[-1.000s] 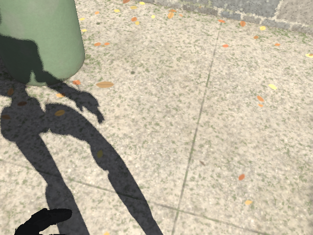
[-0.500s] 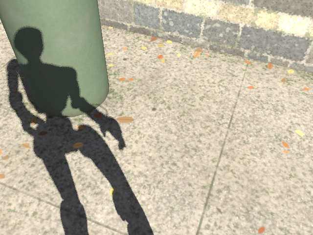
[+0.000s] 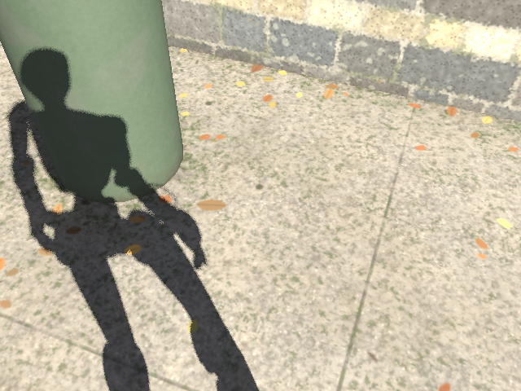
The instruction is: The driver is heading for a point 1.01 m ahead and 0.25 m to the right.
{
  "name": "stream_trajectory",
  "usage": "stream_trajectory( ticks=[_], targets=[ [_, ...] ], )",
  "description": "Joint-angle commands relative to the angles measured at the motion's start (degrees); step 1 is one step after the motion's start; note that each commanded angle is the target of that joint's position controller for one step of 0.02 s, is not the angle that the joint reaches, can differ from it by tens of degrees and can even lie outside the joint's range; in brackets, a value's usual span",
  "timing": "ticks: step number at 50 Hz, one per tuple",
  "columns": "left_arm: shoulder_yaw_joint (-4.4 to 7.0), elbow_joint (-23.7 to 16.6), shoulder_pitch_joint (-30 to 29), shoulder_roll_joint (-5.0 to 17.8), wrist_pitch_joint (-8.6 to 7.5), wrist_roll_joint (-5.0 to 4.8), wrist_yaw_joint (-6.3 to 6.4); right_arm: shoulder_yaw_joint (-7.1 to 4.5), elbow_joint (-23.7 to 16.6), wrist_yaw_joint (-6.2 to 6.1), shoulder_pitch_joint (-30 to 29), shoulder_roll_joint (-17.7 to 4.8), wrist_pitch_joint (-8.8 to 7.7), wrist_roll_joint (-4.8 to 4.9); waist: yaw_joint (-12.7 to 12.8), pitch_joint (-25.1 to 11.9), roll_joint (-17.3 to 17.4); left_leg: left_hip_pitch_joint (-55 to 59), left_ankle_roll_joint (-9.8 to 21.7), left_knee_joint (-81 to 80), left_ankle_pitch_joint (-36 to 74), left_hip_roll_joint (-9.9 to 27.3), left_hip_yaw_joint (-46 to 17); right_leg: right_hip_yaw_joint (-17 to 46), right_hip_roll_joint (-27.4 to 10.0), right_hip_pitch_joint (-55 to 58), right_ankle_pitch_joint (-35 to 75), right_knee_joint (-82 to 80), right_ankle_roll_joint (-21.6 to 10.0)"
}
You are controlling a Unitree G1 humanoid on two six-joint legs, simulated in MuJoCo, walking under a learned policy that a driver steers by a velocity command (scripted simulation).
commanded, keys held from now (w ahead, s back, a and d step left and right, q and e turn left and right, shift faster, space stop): no key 0.82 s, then w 0.18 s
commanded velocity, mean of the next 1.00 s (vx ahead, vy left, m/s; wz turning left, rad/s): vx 0.03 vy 0.00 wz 0.00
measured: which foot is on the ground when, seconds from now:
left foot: down 0.00-1.00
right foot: down 0.00-1.00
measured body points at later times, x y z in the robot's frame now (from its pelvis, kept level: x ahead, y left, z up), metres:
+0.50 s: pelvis +0.00 +0.01 +0.01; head +0.01 +0.01 +0.46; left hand +0.05 +0.25 -0.15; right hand +0.01 -0.23 -0.14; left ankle -0.04 +0.13 -0.73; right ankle +0.05 -0.14 -0.73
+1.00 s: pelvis +0.03 -0.01 +0.00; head +0.02 -0.02 +0.45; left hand +0.05 +0.24 -0.15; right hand -0.03 -0.24 -0.15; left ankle -0.04 +0.13 -0.73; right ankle +0.03 -0.12 -0.71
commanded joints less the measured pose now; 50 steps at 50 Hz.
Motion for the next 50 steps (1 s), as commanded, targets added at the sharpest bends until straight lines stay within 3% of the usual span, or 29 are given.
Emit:
stream_trajectory(
  ticks=[1, 20, 41, 42, 43, 45, 47, 48, 50],
  targets=[
    [1.24, -1.33, -0.06, 5.26, -0.44, -0.06, 0.37, -1.24, -1.38, -0.23, 2.65, -5.05, -0.64, 0.04, 0.09, -0.33, 0.73, -7.60, 1.27, -8.63, 9.57, 1.54, -1.82, 1.06, -0.91, 8.03, 11.16, -3.80, -2.14],
    [1.08, 8.30, 1.12, 5.20, 0.37, -0.36, 0.95, -0.74, 6.68, -0.41, 5.84, -4.41, -0.80, 0.27, 0.24, 1.97, 0.64, -6.10, 1.26, -12.29, 9.06, 1.14, -0.73, 0.45, -0.52, 9.40, 9.62, -7.01, -1.52],
    [-0.28, 12.89, 2.74, 4.56, 0.57, -0.46, 0.90, 0.60, 12.41, -0.16, 8.49, -3.48, -0.69, 0.43, 0.05, 3.23, 0.51, -5.81, 1.25, -13.31, 8.76, 0.74, 0.24, 0.12, -0.09, 9.01, 8.49, -8.09, -1.54],
    [-0.49, 13.48, 3.63, 3.95, 0.64, -0.46, 0.91, 0.68, 13.12, -0.22, 9.72, -3.17, -0.58, 0.46, -0.08, 1.95, 0.94, -5.35, 1.58, -14.09, 2.63, 0.44, 0.47, -0.95, 0.85, 9.48, 2.97, -7.61, -1.56],
    [-0.42, 13.68, 3.81, 4.09, 0.70, -0.72, 0.97, 0.31, 13.25, -0.38, 10.05, -4.32, -0.37, 0.78, -0.33, 2.88, 2.12, -6.02, 2.67, -15.02, -6.15, 0.60, -0.40, -2.79, 2.60, 7.89, -5.09, -5.56, -1.69],
    [-0.26, 12.79, 2.13, 4.39, 0.06, -0.98, 0.85, -0.63, 12.21, -0.71, 10.16, -7.64, -0.32, 1.44, -1.55, 6.74, 6.34, -7.39, 6.72, -19.46, -22.79, 5.46, -7.67, -5.62, 4.79, 0.40, -15.86, 1.02, -2.32],
    [-0.81, 10.89, -0.78, 2.45, -1.76, -1.18, -0.04, -1.89, 11.71, -0.68, 10.39, -11.25, -1.18, 2.23, -2.62, 10.85, 11.45, -7.79, 12.14, -24.95, -26.73, 15.14, -20.10, -4.93, 2.25, -5.59, -9.87, 10.88, -3.33],
    [-0.84, 10.45, -0.62, 2.45, -2.71, -1.51, -0.60, -1.91, 11.22, -0.62, 8.82, -10.95, -1.74, 2.20, -1.72, 12.24, 11.37, -7.76, 13.49, -25.43, -24.37, 17.39, -22.22, -3.71, 0.41, -7.45, -9.42, 12.44, -4.44],
    [-0.79, 11.25, 3.74, 2.27, -4.22, -2.29, -1.49, -1.49, 10.02, -0.12, 4.50, -9.24, -2.38, 2.40, 1.78, 12.24, 10.14, -8.52, 11.39, -21.65, -16.96, 15.19, -17.28, -4.18, -0.21, -1.69, -10.61, 2.70, -6.44]
  ],
)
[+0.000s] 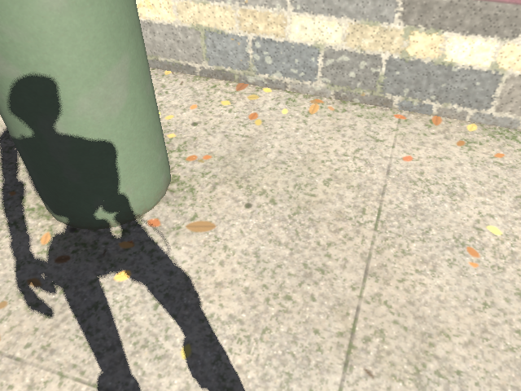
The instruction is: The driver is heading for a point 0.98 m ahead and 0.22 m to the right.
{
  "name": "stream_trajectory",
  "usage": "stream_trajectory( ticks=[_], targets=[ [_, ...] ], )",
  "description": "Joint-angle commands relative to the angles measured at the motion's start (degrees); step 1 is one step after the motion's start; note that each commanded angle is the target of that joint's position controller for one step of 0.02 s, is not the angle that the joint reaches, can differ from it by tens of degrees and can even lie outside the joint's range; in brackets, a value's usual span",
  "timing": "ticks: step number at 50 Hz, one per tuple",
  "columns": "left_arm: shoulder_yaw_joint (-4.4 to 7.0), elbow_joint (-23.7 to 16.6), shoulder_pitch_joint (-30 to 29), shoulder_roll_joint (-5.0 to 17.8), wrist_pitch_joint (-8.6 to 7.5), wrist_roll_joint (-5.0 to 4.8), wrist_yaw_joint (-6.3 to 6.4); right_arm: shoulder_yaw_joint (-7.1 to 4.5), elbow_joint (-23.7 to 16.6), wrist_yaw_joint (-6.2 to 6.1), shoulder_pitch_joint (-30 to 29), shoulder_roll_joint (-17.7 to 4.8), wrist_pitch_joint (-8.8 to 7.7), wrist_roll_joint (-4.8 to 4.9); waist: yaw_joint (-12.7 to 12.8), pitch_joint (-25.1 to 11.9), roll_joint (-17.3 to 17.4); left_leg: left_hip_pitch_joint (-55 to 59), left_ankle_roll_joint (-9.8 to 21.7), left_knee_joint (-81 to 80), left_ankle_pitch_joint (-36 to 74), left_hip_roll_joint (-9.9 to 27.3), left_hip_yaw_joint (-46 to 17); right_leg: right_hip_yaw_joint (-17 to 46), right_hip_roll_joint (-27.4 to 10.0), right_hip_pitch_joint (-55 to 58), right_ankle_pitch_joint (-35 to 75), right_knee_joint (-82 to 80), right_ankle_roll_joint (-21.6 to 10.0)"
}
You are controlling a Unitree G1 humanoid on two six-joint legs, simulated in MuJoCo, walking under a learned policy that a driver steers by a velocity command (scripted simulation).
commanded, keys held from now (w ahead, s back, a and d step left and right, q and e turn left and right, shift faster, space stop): w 0.38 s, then w+e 0.48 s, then e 0.14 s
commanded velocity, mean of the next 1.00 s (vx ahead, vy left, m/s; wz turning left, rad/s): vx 0.42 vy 0.00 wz -0.24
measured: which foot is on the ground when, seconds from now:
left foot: down 0.00-0.04, up 0.06-0.52, down 0.54-1.00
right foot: down 0.00-0.54, up 0.56-1.00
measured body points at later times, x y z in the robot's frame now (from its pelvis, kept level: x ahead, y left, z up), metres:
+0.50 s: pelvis +0.21 +0.02 -0.01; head +0.24 +0.02 +0.44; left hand +0.09 +0.26 -0.14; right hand +0.45 -0.19 -0.09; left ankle +0.37 +0.14 -0.72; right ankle +0.02 -0.11 -0.73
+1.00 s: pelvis +0.47 +0.02 +0.00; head +0.49 +0.01 +0.45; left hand +0.71 +0.20 -0.10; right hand +0.41 -0.24 -0.14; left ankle +0.37 +0.15 -0.73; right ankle +0.61 -0.14 -0.69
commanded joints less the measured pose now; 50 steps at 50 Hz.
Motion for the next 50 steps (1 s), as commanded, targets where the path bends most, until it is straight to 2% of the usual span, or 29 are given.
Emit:
stream_trajectory(
  ticks=[1, 2, 3, 4, 5, 6, 7, 9, 10, 16, 20, 23, 25, 26, 27, 28, 29, 30, 31, 32, 33, 34, 36, 38, 41, 43, 45, 48, 50],
  targets=[
    [0.70, -1.00, 4.28, 2.49, -2.86, -0.61, -1.14, -1.40, -3.57, 0.40, -4.84, -8.04, -1.19, 0.71, 5.38, 12.03, 6.35, -16.16, 8.21, -13.29, -12.00, 10.48, -13.26, -2.03, 0.63, 6.81, 0.89, -10.47, -2.21],
    [1.60, 1.04, 9.68, 4.40, -2.96, 0.01, -1.31, -1.19, -4.29, 0.53, -5.98, -7.44, -1.45, 0.59, 6.98, 9.48, 1.79, -19.16, 6.32, -3.97, -2.76, 6.25, -8.20, 1.28, 0.17, 14.79, 3.66, -13.64, -1.99],
    [3.17, 2.09, 17.66, 9.93, -3.14, 0.12, -1.19, -0.32, -5.63, 0.72, -6.91, -4.44, -2.15, 0.09, 9.25, 5.27, -11.91, -26.93, 2.70, 16.67, 3.19, -0.71, 1.14, 19.21, -10.30, 23.37, -2.03, -22.76, -6.26],
    [3.44, 2.25, 22.97, 13.76, -3.89, 0.65, -2.08, 0.13, -7.67, 0.64, -6.98, -2.43, -3.21, 0.48, 9.60, 1.77, -21.02, -36.34, 1.85, 32.05, -7.33, -4.90, -0.28, 44.63, -21.31, 27.46, -10.19, -33.17, -13.88],
    [1.95, 0.91, 16.83, 9.99, -4.70, 1.22, -2.07, -0.36, -7.81, 0.98, -7.46, -4.66, -3.90, 1.47, 6.08, 5.14, -12.35, -40.08, 3.09, 41.78, -4.88, -0.74, -5.19, 45.95, -23.32, 23.34, -13.92, -33.50, -14.47],
    [1.18, -1.10, 11.41, 7.59, -5.03, 0.99, -2.13, -0.35, -7.81, 1.61, -8.24, -5.01, -4.36, 1.53, 4.38, 7.90, -7.94, -42.03, 4.35, 44.52, 1.06, 1.91, -5.27, 37.69, -20.92, 20.13, -12.30, -32.90, -12.65],
    [0.70, -2.40, 7.84, 6.95, -5.04, 0.91, -2.42, -0.64, -7.35, 1.76, -8.13, -5.32, -4.64, 0.89, 2.86, 7.72, -5.25, -41.17, 4.88, 42.60, 6.42, 3.95, -4.15, 30.02, -17.89, 18.26, -7.07, -33.31, -10.51],
    [-0.34, -2.59, 7.76, 4.32, -4.42, 1.11, -2.55, -1.94, -7.25, 1.91, -9.13, -7.55, -4.51, 0.05, 2.02, 7.06, -4.97, -37.17, 4.16, 36.00, 12.59, 6.13, -2.24, 18.41, -12.97, 16.64, 6.27, -33.89, -7.17],
    [-0.60, -2.08, 9.92, 3.87, -4.07, 1.28, -2.28, -2.01, -7.13, 2.21, -9.51, -6.85, -4.17, 0.04, 2.38, 6.32, -5.76, -36.34, 3.44, 34.36, 14.05, 6.09, -0.80, 14.97, -11.63, 17.11, 11.35, -33.89, -6.82],
    [-0.28, -3.13, 12.91, 8.55, -3.05, 1.69, -0.34, -0.37, -12.92, 2.98, -24.11, -3.57, -3.69, -0.15, 4.67, 7.83, -5.29, -36.40, -0.10, 13.99, 22.57, 4.96, 2.08, 8.41, -11.20, 15.73, 21.58, -35.83, -8.10],
    [0.24, -2.89, 15.28, 9.38, -2.86, 0.55, -0.19, -0.01, -15.59, 4.19, -30.38, -5.07, -4.03, 0.30, 5.32, 9.76, -5.47, -32.96, 0.58, 5.88, 25.40, 3.75, 2.30, 7.31, -13.08, 16.86, 21.58, -36.03, -8.06],
    [0.88, -3.39, 14.12, 10.36, -2.33, 0.15, -0.11, -0.32, -16.94, 4.88, -30.69, -6.92, -4.87, 0.20, 2.96, 9.17, -5.66, -28.82, 2.11, 1.24, 22.24, 2.53, 1.34, 8.22, -14.66, 20.40, 27.19, -32.17, -7.10],
    [1.37, -4.23, 12.05, 11.75, -1.84, 0.51, -0.25, -1.87, -15.53, 4.65, -22.97, -10.29, -5.38, 0.28, -1.98, 3.48, -7.65, -15.91, 3.61, 0.27, 18.76, -0.79, 3.31, 7.37, -13.51, 20.44, 44.97, -22.16, -5.76],
    [1.05, -4.98, 10.88, 11.00, -1.55, 1.13, -0.44, -3.41, -12.49, 4.14, -12.08, -13.06, -5.36, 0.64, -7.13, -3.12, -7.48, -1.55, 5.04, 0.38, 18.51, -1.51, 3.54, 5.49, -10.37, 15.98, 48.84, -10.05, -4.07],
    [0.05, -7.14, 10.65, 8.37, -1.63, 2.17, -0.74, -4.73, -10.46, 3.35, -0.64, -18.13, -5.17, -0.32, -10.50, -13.11, -1.61, 17.96, 8.44, 1.40, 14.08, 10.31, -9.37, 3.38, -6.19, 2.59, 32.48, 9.06, -1.95],
    [-2.18, -7.21, 19.50, -1.62, -3.07, 0.69, -0.92, -4.91, -9.12, 3.98, 2.06, -21.32, -4.87, -1.58, -4.93, -23.68, 17.51, 33.29, 16.13, -9.16, 1.71, 24.13, -37.47, 4.82, 3.76, -15.47, -7.85, 28.75, 1.01],
    [-0.56, -6.59, 16.44, 4.99, -4.26, -1.46, -0.84, -3.41, -9.63, 4.03, -0.20, -14.95, -5.03, -1.60, -5.96, -19.78, 13.23, 27.65, 14.27, -15.51, -2.88, 22.91, -41.81, 11.03, 1.17, -20.31, -8.51, 36.49, 0.32],
    [0.48, -8.69, 10.34, 8.12, -4.59, -2.42, -0.57, -2.44, -10.39, 3.88, -6.13, -11.67, -5.31, -1.08, -4.88, -10.16, 9.17, 18.95, 11.06, -15.50, -1.12, 21.62, -31.43, 9.04, -1.83, -24.12, -3.42, 38.28, -0.62],
    [0.80, -9.09, 7.32, 8.38, -4.33, -1.45, -0.11, -1.79, -11.20, 3.97, -11.21, -9.78, -5.64, -1.22, -3.13, -6.16, 3.72, 9.50, 9.65, -16.39, 5.81, 19.93, -23.10, 8.25, -5.07, -21.52, 2.68, 36.53, -0.85],
    [1.50, -9.50, 5.57, 8.38, -3.64, -0.28, 0.06, -1.39, -11.04, 3.96, -14.30, -8.20, -5.99, -1.60, -1.28, -2.96, 2.14, 2.30, 8.68, -18.25, 10.99, 17.51, -16.47, 8.08, -6.73, -18.31, 6.20, 33.42, -0.96],
    [1.67, -9.54, 6.77, 6.85, -2.69, -0.27, -0.30, -0.88, -10.29, 3.86, -15.45, -6.81, -6.43, -2.64, 0.66, -2.13, 4.20, -1.46, 7.83, -19.59, 13.46, 15.33, -10.87, 8.67, -8.04, -15.03, 8.84, 30.91, -1.11],
    [1.69, -10.16, 7.08, 5.42, -1.98, -0.86, -0.55, -0.90, -9.50, 3.76, -15.53, -6.47, -6.50, -2.47, 1.52, -1.12, 4.94, -3.35, 7.84, -20.95, 15.51, 14.18, -7.67, 8.29, -8.27, -13.99, 9.16, 29.40, -1.35],
    [2.02, -11.24, 6.81, 4.49, -0.44, -1.03, -0.12, -1.28, -8.27, 3.36, -14.79, -7.91, -6.82, -1.65, 2.38, 1.07, 3.93, -5.19, 8.76, -23.20, 20.23, 14.44, -2.91, 8.03, -8.71, -15.22, 10.42, 28.11, -1.49],
    [2.50, -13.29, 3.77, 5.50, 0.52, -0.35, -0.14, -1.67, -7.63, 2.90, -14.11, -9.36, -6.67, -2.08, 2.63, 2.87, 2.42, -5.17, 9.97, -24.63, 21.04, 15.32, -0.55, 8.80, -9.18, -19.37, 13.64, 25.76, -0.84],
    [2.72, -16.08, -1.23, 6.44, -0.03, 0.04, -1.34, -1.95, -7.17, 1.95, -12.29, -10.47, -5.77, -2.44, 1.59, 4.02, 0.68, -2.03, 9.18, -24.68, 22.24, 14.44, 4.32, 8.49, -8.30, -23.75, 20.90, 17.49, 0.18],
    [2.40, -18.25, -6.06, 5.77, -0.36, 0.02, -2.32, -2.16, -7.06, 1.59, -11.22, -11.87, -5.40, -2.23, 0.26, 4.99, 0.05, -1.20, 8.53, -25.08, 22.73, 13.72, 7.37, 6.12, -7.71, -22.91, 25.57, 9.98, -0.08],
    [1.72, -20.76, -11.32, 4.22, -0.69, 0.77, -3.26, -2.07, -6.79, 0.89, -10.01, -12.61, -4.39, -2.36, -0.90, 7.23, -0.52, 0.01, 8.41, -22.89, 32.76, 13.91, 10.69, 2.76, -6.73, -22.10, 27.85, 2.98, -0.13],
    [1.71, -23.32, -13.70, 4.55, -0.78, 0.90, -4.62, -2.40, -7.08, 0.17, -8.70, -13.99, -2.58, -1.34, -1.70, 5.46, 1.90, 5.28, 7.12, -16.00, 46.43, 14.47, 13.84, -2.29, -4.10, -19.05, 24.99, -2.23, -0.49],
    [2.80, -24.37, -11.22, 7.35, -0.50, 0.91, -5.14, -3.08, -8.13, -0.26, -9.77, -15.90, -1.82, -0.32, 0.19, 2.29, 4.21, 7.86, 5.42, -9.01, 57.68, 14.62, 14.41, -4.27, -0.95, -13.51, 19.04, -3.51, -2.20]
  ],
)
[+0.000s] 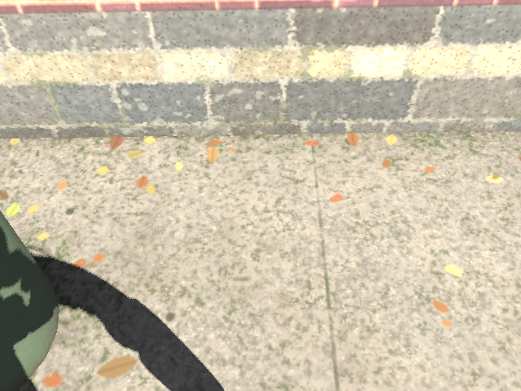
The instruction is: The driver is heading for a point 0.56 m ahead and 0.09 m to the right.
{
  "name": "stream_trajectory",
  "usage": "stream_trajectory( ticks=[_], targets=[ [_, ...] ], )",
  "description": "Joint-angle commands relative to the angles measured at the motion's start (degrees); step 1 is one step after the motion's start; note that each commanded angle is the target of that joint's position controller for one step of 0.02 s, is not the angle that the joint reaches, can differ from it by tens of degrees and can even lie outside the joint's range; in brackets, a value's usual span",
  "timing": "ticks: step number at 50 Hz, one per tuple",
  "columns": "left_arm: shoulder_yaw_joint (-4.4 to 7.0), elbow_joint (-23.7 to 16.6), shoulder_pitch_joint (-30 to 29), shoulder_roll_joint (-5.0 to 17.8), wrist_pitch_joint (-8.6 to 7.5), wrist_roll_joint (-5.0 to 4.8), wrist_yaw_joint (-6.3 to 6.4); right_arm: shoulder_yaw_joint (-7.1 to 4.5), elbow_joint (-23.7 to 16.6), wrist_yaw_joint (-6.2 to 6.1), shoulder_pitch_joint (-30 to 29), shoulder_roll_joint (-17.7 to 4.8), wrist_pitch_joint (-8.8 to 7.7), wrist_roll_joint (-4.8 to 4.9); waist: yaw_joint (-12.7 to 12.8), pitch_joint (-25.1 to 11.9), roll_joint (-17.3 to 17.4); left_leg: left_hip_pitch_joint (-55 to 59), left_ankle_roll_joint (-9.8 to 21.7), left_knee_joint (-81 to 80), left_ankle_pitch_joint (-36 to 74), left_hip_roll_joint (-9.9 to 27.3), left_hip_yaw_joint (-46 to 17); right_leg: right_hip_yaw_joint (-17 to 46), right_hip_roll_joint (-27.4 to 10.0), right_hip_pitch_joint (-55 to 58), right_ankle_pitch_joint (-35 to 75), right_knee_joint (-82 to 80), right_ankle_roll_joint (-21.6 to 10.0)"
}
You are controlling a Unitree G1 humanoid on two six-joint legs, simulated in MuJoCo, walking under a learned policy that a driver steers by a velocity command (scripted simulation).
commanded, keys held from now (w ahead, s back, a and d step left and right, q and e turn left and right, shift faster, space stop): e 0.40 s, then no key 0.60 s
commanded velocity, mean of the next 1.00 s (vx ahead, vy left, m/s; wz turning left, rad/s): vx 0.07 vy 0.00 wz -0.36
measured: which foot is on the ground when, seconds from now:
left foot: down 0.00-0.06, up 0.08-0.56, down 0.58-1.00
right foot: up 0.00-0.04, down 0.06-0.58, up 0.60-0.86, down 0.88-1.00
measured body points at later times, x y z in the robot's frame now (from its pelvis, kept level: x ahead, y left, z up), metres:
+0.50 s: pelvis +0.13 -0.01 +0.00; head +0.17 -0.03 +0.45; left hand +0.36 +0.22 -0.08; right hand +0.21 -0.31 -0.11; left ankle +0.22 +0.14 -0.70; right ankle +0.17 -0.10 -0.73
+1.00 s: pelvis +0.15 +0.01 +0.00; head +0.16 +0.00 +0.45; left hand +0.37 +0.20 -0.10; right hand +0.18 -0.27 -0.12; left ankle +0.21 +0.13 -0.73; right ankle +0.09 -0.11 -0.73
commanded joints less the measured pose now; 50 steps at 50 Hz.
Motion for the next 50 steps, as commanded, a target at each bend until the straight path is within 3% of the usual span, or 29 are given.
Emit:
stream_trajectory(
  ticks=[1, 2, 3, 4, 5, 6, 7, 8, 10, 11, 14, 18, 21, 25, 28, 29, 30, 31, 32, 35, 37, 39, 42, 44, 45, 46, 47, 48, 50],
  targets=[
    [2.04, -4.30, 3.73, 6.21, -0.49, -0.05, -0.96, -2.90, -4.39, -1.10, -3.04, -12.54, 0.92, 1.45, 5.07, -2.38, 7.42, -0.96, 6.08, 11.05, 59.22, 14.86, -3.05, -4.99, 5.69, 9.72, -6.28, -2.75, -2.45],
    [3.41, -2.88, 10.62, 8.84, -0.73, -0.20, -0.76, -2.99, -5.12, -1.13, -4.34, -12.60, 1.35, 1.74, 8.77, -5.85, 6.52, -2.27, 4.47, 20.73, 57.52, 13.31, -2.69, -5.01, 7.75, 18.28, -3.08, -7.88, -4.21],
    [5.05, -1.76, 16.15, 12.72, -0.75, 0.08, 0.56, -2.65, -5.74, -0.80, -3.40, -11.60, 1.11, 1.26, 11.43, -9.41, 2.06, -9.81, 0.94, 35.43, 43.80, 9.88, -2.42, -0.26, 6.43, 30.24, 9.82, -12.70, -6.51],
    [5.61, -1.96, 15.01, 18.70, -0.31, 0.52, 1.96, -0.17, -7.86, -0.01, 0.80, -2.73, 0.36, -2.87, 4.57, -13.46, -13.36, -28.66, -1.97, 54.48, -14.07, 2.42, -4.34, 17.40, -7.26, 45.65, 41.77, -5.28, -11.31],
    [5.23, -5.52, 14.39, 19.23, -0.84, 1.99, 1.36, 0.09, -8.71, 0.96, 6.05, -4.66, -0.94, -1.11, 3.93, -28.15, -12.48, -38.54, -3.35, 69.09, -22.95, -4.33, -17.85, 42.69, -18.44, 56.31, 35.59, -10.85, -24.87],
    [4.47, -6.73, 13.09, 15.31, -0.71, 1.57, 0.97, -1.11, -9.46, 1.30, -0.71, -9.06, -1.41, 0.84, 7.49, -26.65, -2.70, -41.13, -2.09, 69.72, -16.85, -1.37, -22.77, 37.68, -15.45, 52.99, 27.60, -14.96, -21.98],
    [3.81, -6.91, 9.43, 13.15, -0.90, 0.45, 1.11, -1.20, -11.12, 0.82, -4.97, -9.13, -1.29, 1.63, 6.46, -18.66, -0.67, -44.05, -1.30, 65.97, -10.69, 0.49, -21.82, 31.06, -12.67, 45.62, 19.37, -16.42, -18.68],
    [3.23, -7.37, 6.11, 11.26, -0.84, -0.32, 1.46, -1.27, -10.35, -0.19, -5.78, -8.68, -0.61, 0.65, 4.57, -13.33, 3.50, -42.76, -1.62, 61.73, -6.68, 2.92, -21.83, 26.75, -9.81, 37.18, 14.81, -17.89, -15.71],
    [2.69, -8.23, 3.74, 9.91, -0.39, 0.59, 1.94, -2.08, -11.00, -1.02, -5.40, -9.88, 1.27, -0.12, 1.79, -10.11, 1.30, -36.27, -1.50, 55.84, -3.68, 3.93, -22.16, 23.22, -6.84, 25.67, 11.64, -20.20, -13.91],
    [2.74, -8.53, 3.61, 9.81, -0.25, 0.73, 2.13, -1.87, -11.62, -0.86, -4.79, -8.41, 1.77, -0.57, 1.11, -10.05, 0.48, -34.69, -1.69, 52.92, -3.07, 3.33, -21.61, 22.03, -5.70, 23.46, 12.96, -20.40, -13.62],
    [3.46, -9.18, 5.03, 11.94, 0.28, 0.65, 3.23, -1.35, -12.44, -1.19, -5.76, -6.39, 2.43, -0.96, 1.50, -11.13, -1.45, -34.51, -3.09, 44.67, -1.08, 1.76, -21.08, 20.20, -4.16, 22.39, 15.67, -19.58, -13.16],
    [3.47, -10.77, 4.72, 12.25, 2.06, 0.00, 4.66, -1.50, -14.00, -1.43, -9.48, -6.88, 3.30, -0.56, 2.88, -10.72, -3.83, -35.40, -4.21, 37.20, 3.52, 0.72, -22.44, 23.21, -2.57, 21.63, -3.83, -20.31, -10.78],
    [3.27, -11.47, 4.52, 11.91, 2.83, 0.31, 5.12, -1.52, -14.86, -1.18, -11.15, -6.84, 3.01, -0.32, 3.77, -8.93, -6.03, -34.35, -4.10, 31.69, 4.63, 0.07, -22.66, 25.20, -1.87, 21.04, -12.75, -20.47, -9.53],
    [2.54, -11.69, 5.62, 10.58, 3.38, 0.95, 4.87, -1.43, -15.38, -0.28, -10.71, -6.84, 1.90, -0.05, 4.97, -9.69, -7.70, -28.70, -3.03, 24.95, 1.96, -0.20, -21.09, 26.87, -2.95, 22.97, -5.13, -16.98, -9.45],
    [1.57, -11.64, 5.62, 9.20, 3.89, 0.28, 4.78, -1.49, -14.89, 0.97, -7.18, -6.36, 1.04, -0.34, 2.41, -9.06, -6.60, -18.19, -0.04, 8.14, 11.39, -0.02, -19.31, 26.09, -0.70, 21.79, -1.02, -12.68, -6.47],
    [1.10, -11.56, 7.70, 7.70, 3.82, 0.57, 4.84, -2.09, -15.29, 1.07, -6.35, -9.30, 0.97, -1.48, 3.25, -8.90, -1.93, -13.23, 2.47, 5.01, 16.67, 6.61, -24.92, 23.22, 2.45, 18.09, -8.28, -8.08, -3.32],
    [0.88, -12.10, 10.87, 6.36, 3.31, 0.77, 4.58, -3.02, -16.13, 0.80, -8.97, -14.03, 1.42, -2.43, 7.58, -6.82, 12.34, -11.18, 9.18, 3.57, 29.57, 16.04, -35.57, 13.30, 11.18, 10.75, -24.36, -0.06, 0.28],
    [1.78, -13.17, 7.16, 9.82, 2.54, 1.21, 4.48, -2.44, -16.04, 0.78, -7.84, -10.69, 1.49, -3.11, 4.41, -6.71, 17.40, -14.28, 16.77, 1.18, 32.03, 22.11, -43.34, 10.59, 11.06, 8.50, -34.10, 8.35, 3.05],
    [2.86, -12.97, 5.48, 12.84, 2.35, 0.76, 4.47, -2.28, -16.61, 0.71, -7.98, -9.84, 1.33, -2.41, 3.12, -6.41, 13.54, -13.60, 17.79, 1.78, 31.81, 21.36, -42.40, 11.33, 10.07, 7.14, -34.47, 16.91, 4.45],
    [2.46, -10.29, 7.45, 9.11, 3.87, 0.55, 4.73, -1.95, -16.80, 0.44, -9.88, -8.53, 1.60, -0.21, 4.14, -5.77, 8.17, -11.65, 13.22, 4.71, 34.76, 15.33, -33.12, 11.36, 8.86, 5.58, -29.46, 24.52, 7.25],
    [1.13, -9.98, 7.51, 5.37, 4.20, 0.32, 4.46, -1.44, -16.69, 0.71, -10.95, -6.98, 2.38, -0.43, 4.74, -5.96, 9.53, -12.85, 11.39, 5.12, 35.48, 11.06, -27.18, 7.07, 7.53, 10.19, -27.19, 16.39, 8.13],
    [0.14, -10.60, 4.52, 3.27, 3.99, 0.19, 4.15, -1.48, -16.20, 0.82, -9.42, -6.85, 3.10, -0.47, 2.62, -6.78, 12.56, -11.90, 11.15, 5.82, 35.03, 9.61, -25.48, 4.12, 6.20, 15.31, -26.36, 5.50, 8.32],
    [0.81, -9.42, 5.89, 4.95, 3.91, -0.42, 3.90, -1.57, -15.56, 0.92, -7.70, -8.19, 3.59, 0.21, 2.82, -6.75, 13.28, -11.30, 11.36, 7.24, 30.98, 10.22, -27.15, 2.17, 6.45, 22.29, -16.59, -11.13, 7.06],
    [1.01, -9.03, 6.67, 6.74, 3.82, 0.61, 4.02, -1.03, -14.70, 1.16, -5.08, -7.21, 2.85, 0.42, 2.76, -6.51, 10.53, -15.73, 7.28, 7.05, 23.41, 9.25, -27.54, 5.34, 4.38, 30.78, -5.93, -19.01, 4.39],
    [1.44, -9.55, 7.53, 9.61, 3.85, 1.28, 4.45, -0.51, -15.00, 1.59, -4.94, -6.09, 2.02, -0.82, 2.00, -8.07, 4.94, -19.61, 4.26, 9.89, 17.77, 7.03, -24.96, 10.12, -0.85, 35.59, 5.22, -16.15, 2.55],
    [1.76, -8.16, 6.57, 10.62, 3.87, 1.45, 4.31, -0.07, -14.81, 2.07, -2.58, -4.04, 1.24, -1.33, -1.14, -8.34, -5.05, -19.04, 1.36, 9.04, 9.69, 2.49, -19.72, 10.68, -1.98, 32.18, 1.35, -13.14, -0.46],
    [1.10, -8.65, 5.66, 6.90, 3.58, 1.45, 3.69, -0.10, -14.44, 2.05, -6.04, -5.39, 1.13, -1.77, 1.62, -6.90, -4.36, -15.96, -0.80, 10.21, 8.50, 1.85, -18.50, 10.58, -0.63, 27.16, -7.45, -14.56, -1.10],
    [0.60, -8.27, 5.56, 5.44, 3.25, 1.93, 3.44, -0.43, -14.48, 2.02, -8.26, -6.21, 1.27, -1.45, 2.28, -4.55, -3.04, -16.17, -1.24, 10.55, 8.93, 1.63, -18.30, 10.31, 0.23, 24.97, -11.44, -15.35, -0.24],
    [0.63, -7.89, 5.66, 6.21, 2.45, 1.78, 3.49, -0.41, -14.21, 1.45, -8.57, -5.71, 2.00, -1.12, 2.41, -1.74, -2.95, -16.42, -0.75, 11.09, 10.54, 1.68, -18.41, 9.64, 1.12, 22.32, -12.39, -15.54, 1.00]
  ],
)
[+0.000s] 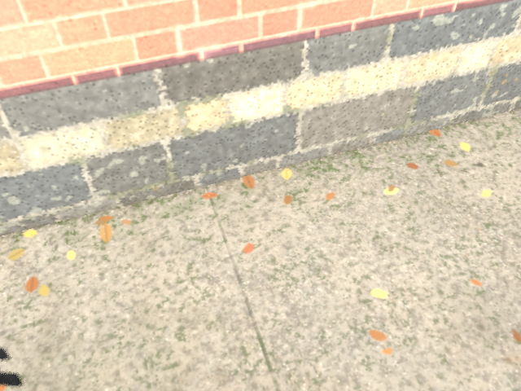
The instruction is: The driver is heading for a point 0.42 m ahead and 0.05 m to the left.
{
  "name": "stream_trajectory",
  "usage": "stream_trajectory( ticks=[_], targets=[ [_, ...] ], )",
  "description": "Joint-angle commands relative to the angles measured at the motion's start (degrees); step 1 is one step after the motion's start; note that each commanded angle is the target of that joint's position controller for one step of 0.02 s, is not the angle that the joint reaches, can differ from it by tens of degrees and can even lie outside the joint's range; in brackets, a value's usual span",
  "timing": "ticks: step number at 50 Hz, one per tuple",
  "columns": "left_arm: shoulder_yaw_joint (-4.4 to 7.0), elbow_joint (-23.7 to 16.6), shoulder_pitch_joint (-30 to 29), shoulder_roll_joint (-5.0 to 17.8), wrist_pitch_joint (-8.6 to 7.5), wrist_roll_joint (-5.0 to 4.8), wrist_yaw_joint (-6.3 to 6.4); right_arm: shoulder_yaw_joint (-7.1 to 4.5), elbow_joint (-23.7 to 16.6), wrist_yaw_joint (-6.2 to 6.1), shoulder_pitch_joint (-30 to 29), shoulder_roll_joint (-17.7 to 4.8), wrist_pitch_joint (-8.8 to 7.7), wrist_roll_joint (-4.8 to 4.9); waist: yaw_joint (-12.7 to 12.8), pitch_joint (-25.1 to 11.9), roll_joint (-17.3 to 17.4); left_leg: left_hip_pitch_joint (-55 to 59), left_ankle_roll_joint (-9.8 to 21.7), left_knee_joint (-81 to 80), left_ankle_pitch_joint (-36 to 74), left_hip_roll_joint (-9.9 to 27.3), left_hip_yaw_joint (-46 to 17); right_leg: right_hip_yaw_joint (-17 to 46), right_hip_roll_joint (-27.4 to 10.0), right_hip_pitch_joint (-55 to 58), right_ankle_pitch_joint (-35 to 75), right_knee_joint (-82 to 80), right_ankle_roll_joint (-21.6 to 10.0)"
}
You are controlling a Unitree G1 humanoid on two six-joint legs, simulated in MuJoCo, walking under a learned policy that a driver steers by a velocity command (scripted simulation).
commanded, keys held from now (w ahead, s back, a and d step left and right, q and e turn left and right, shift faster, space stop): no key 0.28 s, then w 0.60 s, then no key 0.12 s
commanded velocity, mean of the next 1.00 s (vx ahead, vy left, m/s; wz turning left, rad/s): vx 0.23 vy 0.00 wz -0.01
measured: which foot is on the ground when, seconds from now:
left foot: down 0.00-1.00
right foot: down 0.00-0.50, up 0.52-0.96, down 0.98-1.00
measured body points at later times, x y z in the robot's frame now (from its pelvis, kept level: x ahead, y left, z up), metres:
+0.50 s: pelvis +0.03 +0.01 -0.01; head +0.03 +0.03 +0.44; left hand +0.09 +0.27 -0.14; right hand +0.10 -0.26 -0.13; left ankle +0.03 +0.11 -0.74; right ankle -0.02 -0.13 -0.73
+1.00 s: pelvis +0.25 -0.01 -0.02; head +0.29 -0.01 +0.43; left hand +0.51 +0.20 -0.09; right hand +0.17 -0.27 -0.15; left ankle +0.04 +0.12 -0.72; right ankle +0.39 -0.11 -0.74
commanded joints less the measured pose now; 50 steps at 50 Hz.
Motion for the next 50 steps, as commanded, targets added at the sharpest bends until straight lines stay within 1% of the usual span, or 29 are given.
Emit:
stream_trajectory(
  ticks=[1, 14, 15, 16, 17, 19, 20, 21, 22, 24, 25, 26, 27, 28, 29, 30, 31, 32, 33, 35, 38, 42, 44, 45, 46, 47, 48, 49, 50],
  targets=[
    [1.36, -3.35, -1.15, 6.13, -1.93, 0.11, 0.11, -1.82, -3.06, -0.60, -1.23, -6.59, -0.28, 0.09, -0.01, -0.47, -5.51, 2.24, 0.68, -2.32, 4.92, 1.03, -0.61, 4.28, -4.01, -3.57, 5.49, -6.34, -2.74],
    [0.65, -0.41, 1.47, 4.35, -2.87, -0.38, 0.61, -2.20, 2.29, -1.61, 1.15, -5.96, 0.09, 0.59, 0.27, -0.38, -1.49, 3.84, -0.08, -2.18, 6.92, 1.05, -0.70, 3.16, -2.63, -3.44, 6.26, -5.24, -2.64],
    [0.68, 0.41, 2.71, 4.26, -2.76, -0.44, 0.69, -2.12, 3.15, -1.69, 2.17, -5.51, 0.21, 0.62, 0.37, -1.63, -1.99, 4.11, -0.01, -1.65, 2.37, 0.12, 0.44, 2.85, -2.20, -2.83, 0.76, -5.91, -2.92],
    [1.13, 0.86, 3.57, 5.42, -2.48, -0.78, 0.81, -2.24, 3.69, -1.79, 2.38, -5.62, 0.29, 0.95, 0.92, -0.79, -3.15, 2.10, 0.30, 0.69, -4.95, -1.73, 2.50, 3.69, -2.18, -3.02, -8.74, -7.10, -4.04],
    [1.71, 1.03, 4.43, 7.25, -2.26, -1.12, 0.87, -2.33, 3.58, -1.85, 1.91, -5.60, 0.13, 1.31, 1.65, 1.11, -5.71, -1.54, 0.74, 4.07, -11.24, -3.24, 4.46, 7.02, -4.00, -3.82, -19.45, -9.64, -5.97],
    [2.30, 1.53, 6.89, 9.76, -2.68, -1.69, 0.90, -2.27, 1.76, -1.55, -0.99, -5.04, -1.26, 2.05, 3.16, 5.78, -11.49, -9.56, 2.17, 12.44, -12.77, -3.08, 5.18, 19.82, -12.36, -4.14, -32.18, -17.10, -11.40],
    [2.43, 1.91, 7.03, 10.17, -3.26, -2.08, 1.01, -2.33, 1.13, -1.22, -1.82, -5.13, -2.20, 2.51, 3.13, 7.89, -12.23, -11.38, 3.61, 15.07, -12.19, -1.28, 3.16, 24.29, -15.36, -5.25, -31.91, -18.87, -13.45],
    [2.32, 2.06, 6.20, 9.83, -3.89, -2.22, 1.05, -2.45, 1.02, -0.77, -1.47, -5.22, -3.06, 2.92, 2.40, 8.70, -12.59, -12.72, 5.08, 15.45, -13.19, 0.09, 1.91, 25.29, -16.56, -4.48, -28.74, -18.94, -14.15],
    [2.12, 1.87, 4.64, 9.19, -4.26, -2.40, 0.96, -2.40, 1.39, -0.22, -0.21, -4.96, -3.82, 3.20, 1.28, 8.36, -12.32, -11.36, 6.50, 11.96, -14.19, 0.78, 1.76, 23.45, -16.24, -3.71, -24.66, -17.90, -13.59],
    [1.72, 0.90, -0.76, 7.96, -4.04, -2.90, 0.65, -2.88, 5.78, 0.65, 8.90, -4.98, -4.86, 2.93, -3.69, 4.71, -9.15, 7.07, 7.36, -1.13, -3.23, -1.57, 4.19, 13.71, -10.23, -10.22, -16.00, -12.45, -9.47],
    [1.12, 0.31, -2.12, 5.70, -4.21, -2.39, 0.63, -3.61, 8.16, 0.82, 14.31, -6.69, -4.93, 2.08, -5.35, 2.39, -4.79, 14.74, 7.07, -3.25, -1.32, 0.33, -0.34, 7.80, -6.00, -13.96, -9.50, -3.36, -6.80],
    [0.20, -1.72, -3.40, 2.07, -4.86, -2.17, 0.81, -4.91, 9.02, 0.77, 20.22, -12.32, -5.13, 1.80, -6.21, 0.60, 10.86, 21.08, 12.00, -14.05, -12.03, 12.06, -21.44, -2.25, 1.69, -23.01, -7.13, 16.77, -2.05],
    [1.07, -3.44, -3.75, 4.78, -5.89, -3.28, 1.18, -4.97, 8.57, 1.54, 21.76, -14.53, -5.66, 1.01, -6.09, 1.50, 17.05, 22.45, 19.09, -21.41, -15.43, 21.19, -41.50, 1.03, 3.54, -32.14, -16.11, 29.20, -1.73],
    [1.64, -2.36, -1.61, 6.88, -6.60, -3.95, 0.87, -3.80, 7.09, 1.39, 16.68, -10.97, -5.96, 1.02, -3.15, 4.51, 9.57, 20.95, 19.06, -20.35, -15.82, 21.54, -38.43, 4.27, -0.56, -35.84, -12.94, 35.88, -2.91],
    [1.62, -1.00, -0.42, 6.83, -7.08, -3.77, 0.28, -3.17, 5.88, 1.13, 13.81, -8.60, -5.88, 1.33, -2.01, 5.23, 6.02, 20.25, 16.77, -19.81, -14.89, 18.48, -31.12, 3.61, -2.82, -36.53, -6.81, 36.76, -4.11],
    [1.70, -0.38, -0.58, 6.29, -7.40, -3.17, 0.06, -3.09, 5.27, 1.07, 12.01, -8.91, -5.65, 1.39, -1.36, 4.79, 3.85, 20.07, 14.76, -20.52, -12.28, 16.47, -26.17, 2.37, -4.46, -36.81, -1.73, 35.35, -4.77],
    [2.00, -0.43, -1.93, 6.54, -7.45, -2.52, -0.17, -2.56, 5.13, 1.06, 11.42, -7.84, -5.40, 1.40, -1.30, 4.78, 3.47, 19.75, 13.28, -21.14, -6.21, 14.93, -21.79, 1.79, -5.92, -36.18, 2.09, 33.03, -4.77],
    [2.05, -0.32, -2.47, 6.13, -7.34, -2.20, -0.64, -1.95, 5.50, 1.05, 12.40, -6.19, -5.03, 1.16, -1.46, 3.88, 4.17, 19.19, 12.25, -21.63, -0.07, 12.86, -17.36, 0.62, -6.31, -34.02, 4.88, 31.29, -4.43],
    [1.92, -0.16, -2.61, 5.27, -7.16, -2.05, -1.05, -1.72, 6.02, 0.95, 14.05, -5.77, -4.80, 1.06, -1.66, 3.09, 4.91, 19.50, 12.08, -21.64, 6.47, 11.66, -14.02, -0.80, -6.06, -33.20, 6.92, 29.83, -3.85],
    [1.56, -0.90, -5.00, 4.00, -6.76, -1.87, -1.40, -1.71, 6.66, 0.46, 16.03, -6.62, -4.33, 1.19, -2.17, 2.83, 4.16, 19.78, 12.34, -21.64, 15.85, 10.60, -9.57, -2.63, -5.70, -33.45, 9.80, 25.28, -2.34],
    [0.58, -3.05, -11.57, 2.26, -6.93, -2.10, -1.85, -1.78, 6.59, -0.43, 16.16, -8.34, -3.63, 1.10, -3.38, 4.19, 3.70, 16.05, 11.89, -23.04, 17.94, 9.28, -5.27, -4.21, -4.65, -29.98, 16.30, 13.70, -0.87],
    [0.22, -4.90, -17.69, 3.01, -7.35, -2.68, -2.92, -1.92, 7.45, -0.78, 18.30, -9.42, -3.46, 1.68, -4.53, 6.98, 4.57, 14.10, 12.35, -24.44, 15.21, 10.64, -3.81, -5.22, -3.04, -25.00, 21.26, 4.49, -1.10],
    [0.26, -5.77, -19.32, 3.84, -7.69, -2.80, -3.47, -2.16, 7.92, -0.81, 18.43, -9.70, -3.22, 2.07, -3.80, 7.74, 4.66, 17.19, 11.99, -23.19, 17.89, 12.43, -3.73, -4.47, -2.94, -25.05, 19.98, 1.98, -2.61],
    [0.42, -5.93, -19.27, 4.43, -7.93, -2.59, -3.72, -2.26, 7.97, -0.87, 17.77, -9.81, -2.92, 2.00, -2.83, 7.55, 4.53, 18.68, 11.22, -20.89, 23.83, 12.61, -3.07, -4.51, -2.39, -23.83, 18.77, 0.46, -3.56],
    [0.86, -5.59, -17.50, 5.51, -8.16, -2.21, -3.84, -2.47, 7.82, -0.97, 17.12, -10.41, -2.63, 1.77, -1.29, 5.46, 5.24, 20.02, 10.18, -17.20, 33.86, 12.41, -2.45, -5.14, -1.00, -20.06, 17.78, -0.39, -4.52],
    [1.56, -4.49, -13.47, 7.04, -8.29, -1.75, -3.71, -2.78, 7.55, -1.10, 16.46, -11.36, -2.30, 1.57, 1.10, 1.66, 6.80, 20.95, 9.06, -11.61, 45.44, 11.82, -1.94, -6.18, 0.95, -13.92, 17.21, -0.26, -5.63],
    [2.65, -1.64, -4.59, 9.01, -8.36, -1.52, -3.34, -2.74, 7.02, -1.17, 14.98, -11.31, -1.89, 1.38, 5.83, -3.99, 6.75, 19.37, 7.30, -1.74, 52.79, 9.41, -0.26, -7.31, 2.66, -2.79, 20.86, -1.99, -7.34],
    [3.33, 0.78, 4.22, 11.42, -8.22, -0.83, -2.60, -2.30, 5.96, -1.21, 14.52, -10.32, -1.94, 0.99, 9.34, -10.62, 5.17, 9.90, 4.94, 10.66, 45.13, 6.75, 0.39, -2.96, -2.38, 13.57, 31.28, -0.34, -9.71],
    [3.93, 2.11, 9.88, 16.48, -7.64, 0.77, -1.98, -0.67, 4.93, -0.92, 20.50, -4.53, -2.55, -0.64, 6.49, -20.60, -11.05, -9.22, 1.63, 33.52, 2.37, -1.92, 1.95, 15.61, -18.90, 35.55, 50.79, 4.56, -17.08]
  ],
)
